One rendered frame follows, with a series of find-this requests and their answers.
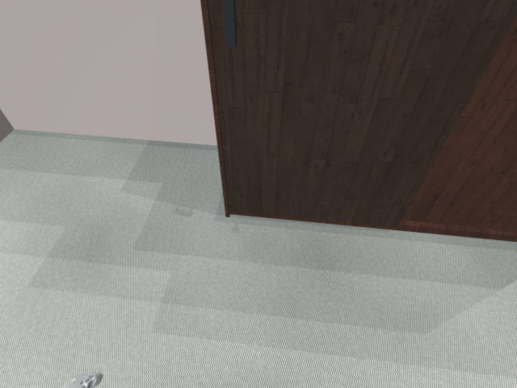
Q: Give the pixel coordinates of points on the left robot hand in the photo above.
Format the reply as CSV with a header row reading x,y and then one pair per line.
x,y
89,380

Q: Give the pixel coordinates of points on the wardrobe door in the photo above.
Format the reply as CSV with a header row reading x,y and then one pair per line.
x,y
473,181
336,110

